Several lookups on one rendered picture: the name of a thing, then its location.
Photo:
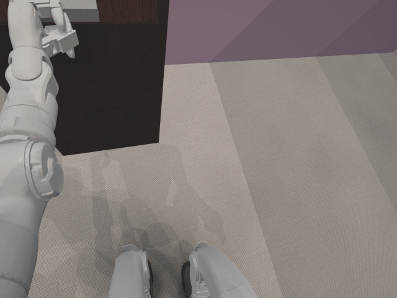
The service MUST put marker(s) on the cabinet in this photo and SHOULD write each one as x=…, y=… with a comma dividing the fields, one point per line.
x=110, y=94

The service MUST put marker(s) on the drawer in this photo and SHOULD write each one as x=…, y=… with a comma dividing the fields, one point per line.
x=113, y=10

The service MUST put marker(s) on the handle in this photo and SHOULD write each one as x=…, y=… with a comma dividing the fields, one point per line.
x=77, y=11

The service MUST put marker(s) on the robot right shin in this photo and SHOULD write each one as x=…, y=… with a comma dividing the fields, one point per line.
x=199, y=290

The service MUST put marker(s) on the robot left forearm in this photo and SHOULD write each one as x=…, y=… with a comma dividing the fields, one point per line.
x=30, y=110

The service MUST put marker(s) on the left robot thigh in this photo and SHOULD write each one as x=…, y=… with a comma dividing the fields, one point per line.
x=130, y=273

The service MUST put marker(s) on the left robot hand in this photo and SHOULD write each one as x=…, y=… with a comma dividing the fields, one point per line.
x=26, y=29

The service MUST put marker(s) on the left robot upper arm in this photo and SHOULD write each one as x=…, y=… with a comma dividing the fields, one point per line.
x=30, y=176

